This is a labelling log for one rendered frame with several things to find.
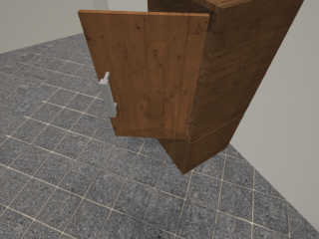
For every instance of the handle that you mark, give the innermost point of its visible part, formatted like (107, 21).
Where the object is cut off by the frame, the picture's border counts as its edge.
(107, 96)

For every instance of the cupboard door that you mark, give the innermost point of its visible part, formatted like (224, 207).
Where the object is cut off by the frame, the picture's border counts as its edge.
(153, 59)

